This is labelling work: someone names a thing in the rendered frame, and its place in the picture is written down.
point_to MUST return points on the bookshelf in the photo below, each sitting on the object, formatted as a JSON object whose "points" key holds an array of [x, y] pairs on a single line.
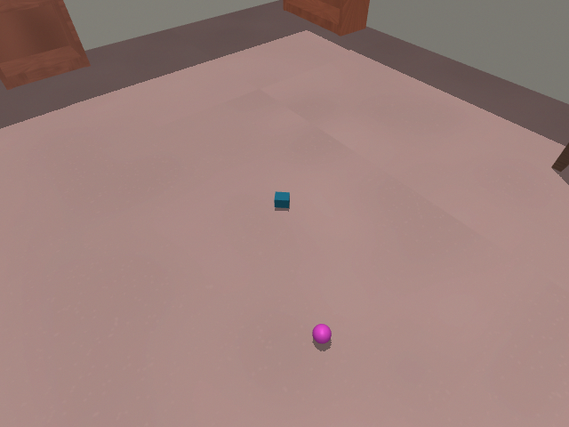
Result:
{"points": [[342, 17], [37, 40]]}

